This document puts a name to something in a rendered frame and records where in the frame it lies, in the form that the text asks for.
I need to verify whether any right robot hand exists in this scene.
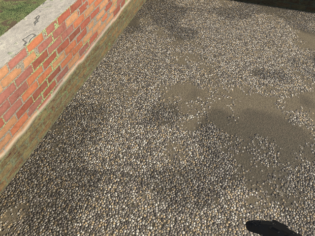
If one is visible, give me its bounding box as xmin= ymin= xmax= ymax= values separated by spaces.
xmin=245 ymin=219 xmax=302 ymax=236

